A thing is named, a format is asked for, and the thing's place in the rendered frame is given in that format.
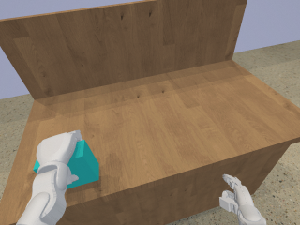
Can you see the table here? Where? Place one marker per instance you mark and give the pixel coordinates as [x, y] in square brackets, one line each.
[153, 89]

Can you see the left robot hand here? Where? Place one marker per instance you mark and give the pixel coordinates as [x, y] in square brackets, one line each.
[59, 148]

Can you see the sponge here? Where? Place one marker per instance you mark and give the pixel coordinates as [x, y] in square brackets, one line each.
[82, 163]

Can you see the right robot hand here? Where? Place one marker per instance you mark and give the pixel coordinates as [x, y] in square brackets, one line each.
[240, 196]

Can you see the right robot forearm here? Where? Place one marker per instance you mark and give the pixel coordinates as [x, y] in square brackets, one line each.
[249, 215]

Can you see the left robot forearm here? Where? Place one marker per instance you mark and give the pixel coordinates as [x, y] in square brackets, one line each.
[47, 204]

